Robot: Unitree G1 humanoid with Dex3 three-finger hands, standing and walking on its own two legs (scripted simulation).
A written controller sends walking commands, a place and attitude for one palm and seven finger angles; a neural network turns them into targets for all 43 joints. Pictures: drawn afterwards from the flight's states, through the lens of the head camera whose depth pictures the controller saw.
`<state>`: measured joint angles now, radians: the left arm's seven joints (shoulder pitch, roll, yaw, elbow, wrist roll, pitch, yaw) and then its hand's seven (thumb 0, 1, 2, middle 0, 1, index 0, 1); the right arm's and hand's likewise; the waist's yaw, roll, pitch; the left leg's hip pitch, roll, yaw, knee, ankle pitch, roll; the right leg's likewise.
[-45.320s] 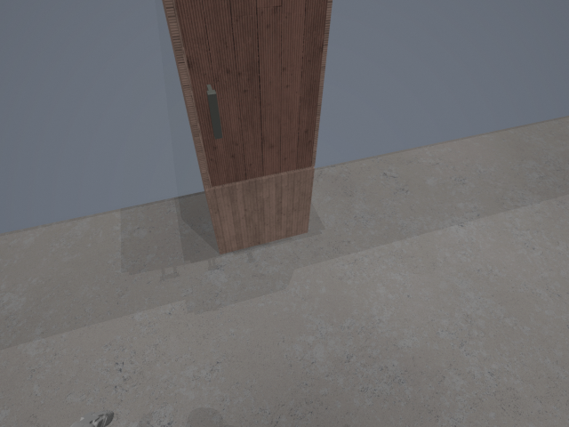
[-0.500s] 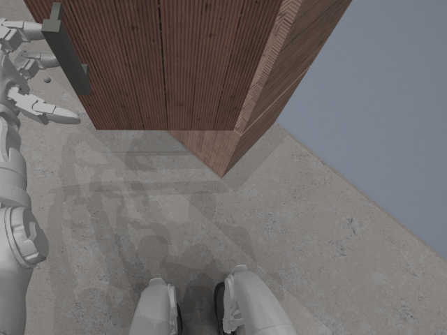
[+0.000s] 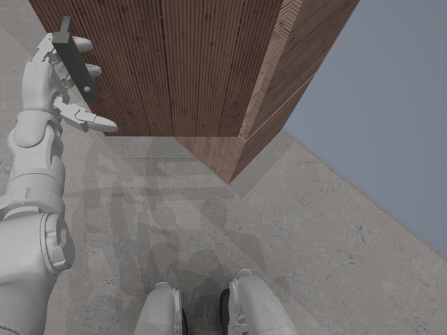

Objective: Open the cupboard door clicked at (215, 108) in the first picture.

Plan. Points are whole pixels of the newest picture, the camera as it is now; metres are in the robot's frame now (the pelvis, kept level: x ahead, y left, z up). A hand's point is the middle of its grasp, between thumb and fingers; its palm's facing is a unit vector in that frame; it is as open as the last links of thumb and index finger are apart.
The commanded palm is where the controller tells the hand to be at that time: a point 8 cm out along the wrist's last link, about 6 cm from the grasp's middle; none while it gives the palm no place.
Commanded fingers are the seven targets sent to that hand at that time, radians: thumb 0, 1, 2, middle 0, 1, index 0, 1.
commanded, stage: slide the fingers in behind the handle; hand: left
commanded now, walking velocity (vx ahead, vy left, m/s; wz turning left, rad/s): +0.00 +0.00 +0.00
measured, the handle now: (80, 62) +0.57 +0.20 +0.05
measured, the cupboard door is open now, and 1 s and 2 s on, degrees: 45 45 60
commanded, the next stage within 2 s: close the thumb around the handle in 0.62 s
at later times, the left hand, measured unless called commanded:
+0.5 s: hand (91, 88) +0.52 +0.18 +0.05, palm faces -0.02 -1.00 -0.03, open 14.0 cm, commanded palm +0.51 +0.22 +0.05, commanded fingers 0.00 -0.50 0.30 -0.30 -1.20 -0.30 -1.20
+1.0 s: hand (89, 88) +0.52 +0.19 +0.05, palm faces -0.03 -1.00 -0.02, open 11.7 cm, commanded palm +0.51 +0.22 +0.05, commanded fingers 0.00 0.34 0.66 -0.36 -1.29 -0.36 -1.29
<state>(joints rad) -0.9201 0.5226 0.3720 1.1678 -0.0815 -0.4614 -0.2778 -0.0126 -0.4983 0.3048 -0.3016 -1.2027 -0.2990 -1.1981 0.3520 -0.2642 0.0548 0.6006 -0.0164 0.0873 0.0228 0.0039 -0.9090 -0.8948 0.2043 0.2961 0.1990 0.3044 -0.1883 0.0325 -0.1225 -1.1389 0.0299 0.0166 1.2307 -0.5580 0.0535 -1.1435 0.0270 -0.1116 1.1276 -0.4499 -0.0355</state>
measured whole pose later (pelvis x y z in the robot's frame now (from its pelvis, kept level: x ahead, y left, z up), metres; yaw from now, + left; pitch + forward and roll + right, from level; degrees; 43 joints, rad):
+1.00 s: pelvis +0.00 +0.00 +0.00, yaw +0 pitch +27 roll -4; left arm -0.95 0.53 0.37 1.20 -0.08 -0.47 -0.26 -0.01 -0.15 0.45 -0.33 -1.24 -0.32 -1.24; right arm 0.36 -0.27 0.06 0.61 -0.02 0.07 0.02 0.00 -0.91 -0.89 0.20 0.30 0.20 0.30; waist -0.20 0.03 -0.12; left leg -1.16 0.03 0.02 1.25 -0.56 0.06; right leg -1.17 0.03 -0.11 1.14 -0.45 -0.03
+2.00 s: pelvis +0.03 +0.00 +0.02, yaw -1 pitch +24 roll -2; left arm -0.42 0.28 0.26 0.69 -0.19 -0.46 -0.19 0.01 0.71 0.73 -0.37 -1.35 -0.35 -1.35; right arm 0.34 -0.24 0.01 0.55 0.01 0.08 0.05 0.01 -0.91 -0.89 0.20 0.30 0.20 0.30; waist -0.11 0.02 -0.16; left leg -0.97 0.03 0.05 1.10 -0.55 0.05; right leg -1.00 0.04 -0.06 1.04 -0.45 -0.03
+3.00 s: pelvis +0.00 -0.05 +0.02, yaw +5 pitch +17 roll +1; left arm 0.03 -0.10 -0.18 0.32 0.09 -0.44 0.53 0.01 0.37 0.67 -0.35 -1.30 -0.35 -1.29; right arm 0.17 -0.18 0.00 0.59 -0.08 -0.05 0.03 0.01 -0.91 -0.90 0.20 0.30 0.20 0.30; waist 0.00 0.01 -0.18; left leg -0.90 -0.01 -0.01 1.12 -0.53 -0.02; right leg -0.93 -0.01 -0.13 1.12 -0.49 -0.10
